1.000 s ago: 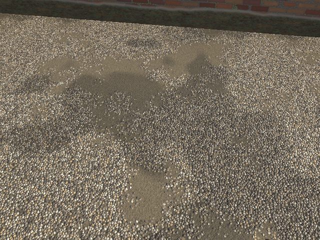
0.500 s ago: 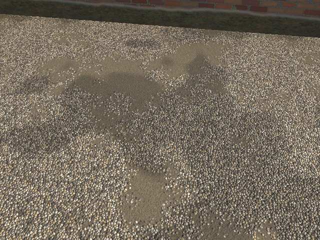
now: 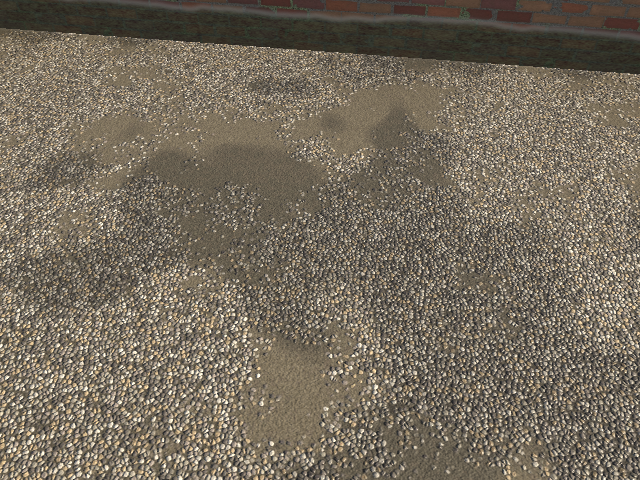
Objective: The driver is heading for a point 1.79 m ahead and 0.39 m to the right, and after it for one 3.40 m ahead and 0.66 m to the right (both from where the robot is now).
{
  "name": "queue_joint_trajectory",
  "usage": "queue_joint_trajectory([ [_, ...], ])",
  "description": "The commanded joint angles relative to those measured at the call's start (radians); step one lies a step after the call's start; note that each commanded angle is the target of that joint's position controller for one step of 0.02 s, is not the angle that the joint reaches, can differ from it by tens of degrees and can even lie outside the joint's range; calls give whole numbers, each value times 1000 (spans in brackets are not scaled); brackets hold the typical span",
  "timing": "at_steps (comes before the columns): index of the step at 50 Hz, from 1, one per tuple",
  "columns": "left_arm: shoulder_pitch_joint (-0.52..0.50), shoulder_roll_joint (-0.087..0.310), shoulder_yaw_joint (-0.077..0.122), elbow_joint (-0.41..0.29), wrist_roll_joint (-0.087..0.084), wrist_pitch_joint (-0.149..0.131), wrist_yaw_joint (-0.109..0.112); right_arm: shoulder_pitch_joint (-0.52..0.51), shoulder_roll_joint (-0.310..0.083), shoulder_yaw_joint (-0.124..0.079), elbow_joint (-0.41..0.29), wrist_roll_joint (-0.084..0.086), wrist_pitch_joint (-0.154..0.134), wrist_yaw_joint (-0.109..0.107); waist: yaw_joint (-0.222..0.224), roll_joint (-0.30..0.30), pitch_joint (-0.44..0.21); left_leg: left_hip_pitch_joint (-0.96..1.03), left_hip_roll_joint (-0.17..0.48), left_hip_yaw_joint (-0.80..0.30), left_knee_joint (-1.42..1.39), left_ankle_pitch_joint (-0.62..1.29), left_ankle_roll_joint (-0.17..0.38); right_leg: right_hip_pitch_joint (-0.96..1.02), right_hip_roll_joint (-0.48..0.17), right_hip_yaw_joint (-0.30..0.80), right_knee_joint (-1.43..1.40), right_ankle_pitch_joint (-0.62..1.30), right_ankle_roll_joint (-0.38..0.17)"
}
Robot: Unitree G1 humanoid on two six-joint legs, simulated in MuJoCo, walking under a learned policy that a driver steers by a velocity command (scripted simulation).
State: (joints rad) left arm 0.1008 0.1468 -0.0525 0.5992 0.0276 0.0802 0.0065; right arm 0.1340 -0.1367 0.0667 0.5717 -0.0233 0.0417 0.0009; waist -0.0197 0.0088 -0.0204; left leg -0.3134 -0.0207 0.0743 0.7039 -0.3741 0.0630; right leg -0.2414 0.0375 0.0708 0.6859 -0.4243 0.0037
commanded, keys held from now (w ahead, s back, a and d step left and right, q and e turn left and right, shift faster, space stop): w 1.00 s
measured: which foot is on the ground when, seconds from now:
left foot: down 0.00-1.00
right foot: down 0.00-1.00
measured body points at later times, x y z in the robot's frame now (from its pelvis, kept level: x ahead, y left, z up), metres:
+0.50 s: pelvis +0.00 +0.00 +0.00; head -0.01 +0.00 +0.45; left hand +0.21 +0.19 -0.08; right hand +0.19 -0.19 -0.08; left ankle +0.00 +0.08 -0.72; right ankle -0.03 -0.13 -0.72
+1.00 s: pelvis +0.00 +0.00 +0.00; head -0.01 +0.00 +0.45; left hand +0.21 +0.19 -0.08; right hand +0.19 -0.19 -0.08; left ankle +0.00 +0.08 -0.72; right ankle -0.03 -0.13 -0.72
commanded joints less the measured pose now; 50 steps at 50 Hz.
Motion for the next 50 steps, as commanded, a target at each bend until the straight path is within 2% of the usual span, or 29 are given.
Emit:
queue_joint_trajectory([
  [1, -132, 64, 15, -114, 0, -14, 1, -131, -58, -16, -112, 2, -16, 3, -4, 7, -1, -11, 85, -91, -120, 316, 6, -30, -32, 42, -78, 294, -18],
  [4, -54, 58, 20, -81, -2, -18, 4, -33, -57, -16, -79, 1, -19, -6, 7, 0, -142, 45, 89, -112, -154, 163, 8, 47, -18, 30, -75, 128, -17],
  [6, -82, 49, 14, -87, -1, -22, 2, -83, -65, -18, -94, 11, -12, -12, 13, 16, -42, -2, 95, -132, -187, 112, 12, 9, -12, 27, -87, 102, -16],
  [7, -137, 69, 15, -112, -1, -13, 1, -134, -58, -14, -117, 4, -11, 6, -5, 1, 16, -22, 86, -91, -124, 310, 8, -38, -29, 40, -76, 296, -16],
  [9, -109, 76, 20, -105, 5, -9, 1, -83, -52, -15, -101, -14, -18, 13, -13, -5, -68, 20, 80, -76, -95, 350, 5, -10, -37, 49, -64, 338, -20],
  [10, -49, 60, 20, -79, -2, -19, 4, -26, -57, -17, -79, -1, -20, -5, 6, 1, -152, 52, 87, -108, -152, 160, 7, 52, -20, 33, -75, 134, -18],
  [13, -138, 69, 15, -111, -1, -14, 2, -132, -60, -15, -118, 3, -12, 6, -4, 4, 15, -20, 86, -89, -122, 312, 8, -39, -29, 41, -76, 299, -17],
  [15, -110, 76, 19, -104, 4, -9, 1, -81, -52, -15, -102, -14, -18, 13, -13, -3, -68, 22, 81, -75, -94, 353, 4, -11, -36, 49, -63, 340, -20],
  [16, -52, 64, 20, -75, -1, -20, 6, -21, -58, -17, -80, -1, -19, -2, 3, -5, -152, 51, 87, -107, -150, 164, 8, 52, -19, 33, -74, 144, -18],
  [18, -84, 54, 14, -82, -1, -23, 5, -75, -68, -18, -96, 11, -12, -9, 11, 13, -44, 2, 94, -127, -183, 119, 12, 10, -11, 28, -86, 113, -17],
  [19, -138, 68, 14, -110, -1, -14, 2, -130, -60, -15, -118, 3, -12, 6, -4, 9, 13, -19, 86, -88, -122, 315, 8, -38, -28, 41, -74, 301, -17],
  [21, -109, 76, 19, -102, 5, -9, 1, -79, -52, -16, -102, -14, -17, 13, -13, 0, -70, 23, 82, -74, -94, 357, 5, -9, -35, 47, -61, 341, -20],
  [22, -51, 64, 20, -74, -1, -20, 6, -19, -59, -17, -81, -1, -19, -3, 3, -3, -153, 52, 88, -106, -149, 167, 8, 53, -18, 32, -72, 146, -18],
  [24, -134, 67, 14, -109, 0, -14, 3, -125, -60, -16, -115, 1, -15, 6, -4, 10, -1, -10, 86, -85, -117, 321, 7, -34, -28, 41, -74, 303, -17],
  [26, -62, 65, 20, -75, -1, -18, 5, -29, -61, -17, -85, 1, -15, -3, 3, -2, -128, 38, 91, -109, -154, 162, 9, 43, -15, 30, -70, 139, -18],
  [28, -132, 66, 13, -108, 1, -12, 1, -123, -58, -15, -117, 0, -13, 7, -4, 13, 0, -15, 86, -85, -118, 315, 7, -35, -28, 42, -72, 303, -16],
  [30, -60, 66, 20, -74, -1, -19, 5, -26, -61, -17, -85, 1, -16, -3, 3, -3, -130, 39, 91, -108, -154, 158, 9, 43, -15, 31, -71, 139, -18],
  [32, -83, 54, 13, -79, 0, -22, 4, -70, -68, -18, -98, 10, -11, -9, 10, 14, -42, -3, 95, -126, -184, 110, 12, 8, -11, 30, -85, 115, -17],
  [33, -136, 70, 14, -107, 0, -14, 1, -125, -61, -15, -120, 1, -12, 6, -4, 8, 11, -18, 86, -86, -121, 310, 7, -38, -28, 43, -74, 305, -17],
  [35, -110, 79, 19, -100, 4, -10, 2, -75, -54, -16, -103, -15, -18, 13, -14, -3, -71, 24, 82, -71, -92, 352, 4, -11, -35, 50, -61, 344, -21],
  [36, -52, 66, 19, -72, -1, -20, 6, -15, -60, -18, -82, -1, -19, -3, 2, -8, -152, 53, 88, -102, -147, 163, 7, 50, -18, 35, -73, 149, -19],
  [38, -136, 67, 14, -108, 0, -14, 3, -122, -60, -16, -116, 0, -15, 6, -4, 8, 0, -10, 86, -81, -115, 318, 6, -37, -28, 43, -74, 306, -18],
  [40, -62, 65, 19, -74, -1, -18, 5, -26, -60, -17, -86, 1, -15, -3, 3, -3, -127, 39, 91, -105, -152, 160, 8, 40, -14, 32, -70, 141, -19],
  [42, -83, 54, 13, -79, 0, -21, 3, -69, -66, -18, -99, 9, -10, -9, 10, 16, -43, -3, 96, -123, -183, 111, 12, 7, -10, 30, -84, 115, -17],
  [43, -135, 70, 14, -107, 0, -14, 1, -123, -60, -15, -120, 1, -12, 6, -4, 10, 10, -17, 87, -83, -119, 311, 7, -39, -26, 43, -73, 305, -17],
  [45, -109, 79, 19, -100, 4, -10, 2, -74, -54, -17, -104, -15, -18, 12, -14, -2, -71, 25, 83, -69, -91, 353, 4, -12, -34, 51, -61, 344, -21],
  [46, -52, 66, 20, -71, -1, -20, 6, -14, -60, -18, -83, -1, -19, -3, 2, -7, -153, 54, 89, -100, -146, 163, 7, 49, -17, 35, -72, 149, -19],
  [48, -136, 68, 14, -108, 0, -14, 3, -121, -61, -17, -116, 0, -15, 6, -4, 8, -1, -9, 87, -79, -114, 318, 5, -38, -27, 44, -73, 307, -18],
  [50, -62, 66, 19, -74, -2, -17, 5, -25, -61, -17, -87, 1, -15, -3, 2, -3, -127, 39, 92, -103, -151, 159, 8, 38, -14, 33, -70, 141, -19],
])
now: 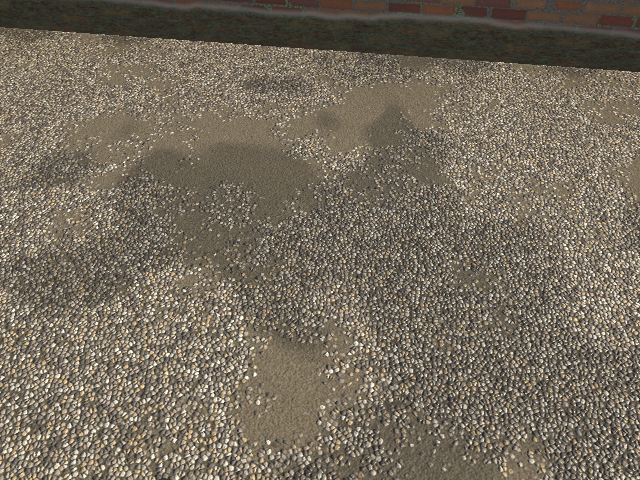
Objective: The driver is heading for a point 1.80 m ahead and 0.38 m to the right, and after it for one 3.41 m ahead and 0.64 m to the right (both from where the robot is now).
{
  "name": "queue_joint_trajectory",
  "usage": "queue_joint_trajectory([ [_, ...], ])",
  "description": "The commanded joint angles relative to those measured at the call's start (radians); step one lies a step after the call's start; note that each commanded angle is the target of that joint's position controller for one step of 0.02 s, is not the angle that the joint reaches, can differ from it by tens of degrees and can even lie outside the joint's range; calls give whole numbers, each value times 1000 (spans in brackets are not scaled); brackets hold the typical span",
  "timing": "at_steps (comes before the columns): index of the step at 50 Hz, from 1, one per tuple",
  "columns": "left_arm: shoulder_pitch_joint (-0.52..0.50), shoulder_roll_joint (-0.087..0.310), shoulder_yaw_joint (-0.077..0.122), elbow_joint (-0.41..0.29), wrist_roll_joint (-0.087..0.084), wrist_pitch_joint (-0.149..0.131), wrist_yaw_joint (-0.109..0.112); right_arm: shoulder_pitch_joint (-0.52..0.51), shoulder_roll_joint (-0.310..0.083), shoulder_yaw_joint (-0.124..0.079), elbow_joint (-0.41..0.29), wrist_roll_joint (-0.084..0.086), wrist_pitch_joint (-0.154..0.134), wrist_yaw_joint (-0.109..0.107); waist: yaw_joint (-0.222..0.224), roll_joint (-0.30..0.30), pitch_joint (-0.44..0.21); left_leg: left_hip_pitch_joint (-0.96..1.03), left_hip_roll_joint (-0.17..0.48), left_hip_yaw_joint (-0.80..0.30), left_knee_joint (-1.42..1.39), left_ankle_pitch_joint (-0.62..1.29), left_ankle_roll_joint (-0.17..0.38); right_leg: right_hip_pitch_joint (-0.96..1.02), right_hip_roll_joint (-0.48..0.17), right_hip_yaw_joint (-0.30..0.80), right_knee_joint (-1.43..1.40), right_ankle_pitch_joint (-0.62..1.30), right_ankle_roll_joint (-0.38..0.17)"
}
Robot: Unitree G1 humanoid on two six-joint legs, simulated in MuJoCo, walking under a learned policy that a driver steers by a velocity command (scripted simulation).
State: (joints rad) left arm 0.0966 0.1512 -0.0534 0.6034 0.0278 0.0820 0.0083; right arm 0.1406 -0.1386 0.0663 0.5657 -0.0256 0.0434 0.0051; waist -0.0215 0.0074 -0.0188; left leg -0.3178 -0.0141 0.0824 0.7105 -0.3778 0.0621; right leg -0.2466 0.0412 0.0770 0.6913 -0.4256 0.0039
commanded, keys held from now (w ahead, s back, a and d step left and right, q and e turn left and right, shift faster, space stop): w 0.58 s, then no key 0.42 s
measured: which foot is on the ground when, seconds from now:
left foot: down 0.00-1.00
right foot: down 0.00-1.00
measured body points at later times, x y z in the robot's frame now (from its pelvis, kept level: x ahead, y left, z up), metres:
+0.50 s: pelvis +0.00 +0.00 +0.00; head -0.01 +0.00 +0.45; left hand +0.21 +0.19 -0.08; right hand +0.19 -0.19 -0.08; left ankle +0.00 +0.08 -0.72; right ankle -0.03 -0.13 -0.72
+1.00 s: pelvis +0.01 +0.01 +0.03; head +0.01 +0.01 +0.48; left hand +0.19 +0.21 -0.08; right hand +0.15 -0.20 -0.08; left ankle +0.00 +0.08 -0.72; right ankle -0.03 -0.13 -0.72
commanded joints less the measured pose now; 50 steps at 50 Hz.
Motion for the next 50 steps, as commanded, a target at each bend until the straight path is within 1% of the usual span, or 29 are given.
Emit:
queue_joint_trajectory([
  [1, -73, 51, 15, -84, -1, -21, 2, -62, -63, -17, -87, 10, -13, -11, 11, 15, -59, 6, 88, -122, -180, 128, 10, 15, -12, 23, -85, 124, -16],
  [2, -79, 50, 14, -83, 0, -23, 2, -74, -65, -18, -93, 11, -12, -13, 12, 18, -44, 2, 90, -129, -189, 114, 13, 10, -12, 25, -88, 117, -17],
  [3, -131, 66, 15, -111, 0, -15, -1, -129, -58, -15, -114, 3, -14, 2, -2, 12, 9, -12, 81, -90, -125, 314, 8, -35, -29, 38, -77, 307, -17],
  [5, -105, 75, 20, -104, 4, -12, 0, -80, -52, -16, -98, -13, -20, 8, -12, -1, -73, 30, 77, -76, -96, 356, 4, -9, -37, 45, -66, 346, -21],
  [6, -48, 62, 20, -76, -2, -22, 5, -20, -58, -18, -77, 1, -21, -7, 4, -6, -154, 59, 83, -106, -152, 165, 7, 52, -20, 30, -77, 151, -20],
  [7, -71, 52, 15, -82, -2, -24, 4, -57, -64, -18, -85, 10, -18, -12, 10, 7, -76, 22, 86, -118, -174, 134, 10, 21, -14, 25, -87, 128, -19],
  [8, -82, 51, 15, -84, -2, -25, 3, -75, -67, -19, -92, 12, -13, -14, 11, 12, -45, 7, 90, -126, -185, 119, 12, 10, -13, 26, -90, 119, -19],
  [9, -135, 66, 15, -111, -1, -15, 0, -130, -59, -16, -114, 4, -13, 1, -3, 10, 12, -13, 82, -88, -124, 315, 7, -38, -29, 38, -77, 308, -18],
  [11, -106, 74, 20, -104, 4, -10, -1, -80, -51, -16, -98, -13, -19, 8, -12, 1, -71, 29, 78, -74, -96, 357, 4, -11, -36, 45, -65, 346, -21],
  [12, -48, 61, 20, -76, -2, -21, 4, -20, -57, -17, -77, 1, -20, -7, 4, -3, -154, 58, 84, -105, -151, 167, 7, 51, -19, 30, -76, 150, -19],
  [14, -82, 51, 15, -83, -1, -24, 3, -74, -67, -19, -92, 12, -13, -14, 11, 13, -46, 8, 91, -125, -185, 119, 12, 9, -12, 26, -89, 118, -18],
  [15, -135, 66, 15, -111, -1, -15, 0, -130, -59, -16, -114, 4, -13, 1, -2, 11, 12, -13, 83, -87, -124, 316, 7, -39, -28, 38, -76, 307, -18],
  [17, -106, 74, 20, -104, 4, -10, -1, -79, -52, -16, -98, -12, -19, 8, -12, 1, -71, 29, 78, -73, -95, 357, 4, -12, -35, 45, -64, 346, -21],
  [18, -48, 62, 20, -76, -2, -21, 4, -19, -58, -18, -77, 1, -20, -7, 4, -3, -153, 58, 85, -104, -151, 166, 7, 50, -18, 31, -76, 150, -19],
  [20, -82, 51, 15, -83, -1, -24, 3, -73, -67, -19, -92, 12, -13, -14, 11, 13, -46, 8, 91, -124, -185, 118, 12, 8, -11, 26, -88, 118, -18],
  [21, -135, 66, 15, -111, -1, -15, 0, -130, -59, -16, -114, 4, -13, 1, -2, 11, 12, -13, 83, -86, -123, 315, 7, -40, -28, 39, -76, 307, -18],
  [23, -106, 75, 20, -104, 4, -10, -1, -79, -52, -16, -98, -12, -19, 8, -12, 1, -71, 30, 79, -72, -95, 356, 3, -13, -35, 46, -64, 345, -21],
  [24, -49, 62, 20, -76, -2, -20, 4, -19, -58, -18, -77, 1, -20, -7, 4, -4, -153, 59, 85, -103, -151, 165, 7, 49, -18, 31, -76, 150, -19],
  [25, -71, 52, 15, -82, -2, -23, 4, -56, -64, -19, -85, 10, -17, -12, 10, 8, -77, 23, 88, -116, -173, 133, 9, 19, -12, 26, -85, 127, -18],
  [26, -83, 51, 15, -84, -2, -24, 3, -73, -67, -19, -92, 12, -13, -14, 11, 13, -45, 8, 92, -123, -185, 117, 12, 7, -11, 27, -88, 118, -18],
  [27, -135, 66, 15, -111, -1, -15, 0, -129, -59, -16, -114, 4, -14, 1, -2, 11, 12, -12, 83, -85, -123, 314, 7, -41, -28, 39, -76, 307, -18],
  [29, -107, 75, 20, -104, 4, -10, -1, -79, -52, -17, -98, -13, -19, 8, -12, 1, -71, 30, 79, -71, -95, 355, 3, -14, -35, 46, -64, 345, -21],
  [30, -37, 61, 20, -70, -2, -20, 4, -6, -57, -16, -72, 0, -20, -7, 4, -5, -158, 62, 88, -106, -158, 152, 8, 52, -20, 37, -84, 135, -20],
  [31, -51, 52, 14, -71, -2, -21, 3, -35, -61, -15, -76, 9, -18, -11, 11, 3, -72, 22, 93, -121, -189, 107, 12, 23, -15, 38, -107, 98, -19],
  [32, -115, 61, 13, -102, 1, -13, 0, -105, -56, -12, -102, 1, -18, 1, 0, 6, 14, -4, 88, -93, -145, 289, 9, -38, -33, 56, -107, 271, -20],
  [33, -101, 62, 14, -93, 5, -8, -2, -72, -43, -9, -90, -10, -19, 6, -7, -3, -37, 31, 94, -94, -149, 299, 8, -20, -43, 69, -117, 278, -23],
  [36, -96, 41, 3, -78, 6, -5, -2, -44, -24, 3, -66, -15, -25, 11, -8, -9, -51, 63, 107, -111, -222, 291, -1, 12, -62, 95, -200, 274, -12],
  [42, -53, 74, 19, -26, 4, -1, -5, 4, -63, -13, -18, -4, -34, 15, 4, -2, -46, 134, 120, -139, -331, 363, 12, 92, -83, 107, -311, 301, -11],
  [50, -38, 77, 29, -4, -6, -2, -4, 14, -75, -30, 6, 9, -30, 18, 6, 6, -80, 205, 124, -141, -361, 456, 28, 100, -92, 87, -335, 330, -6],
])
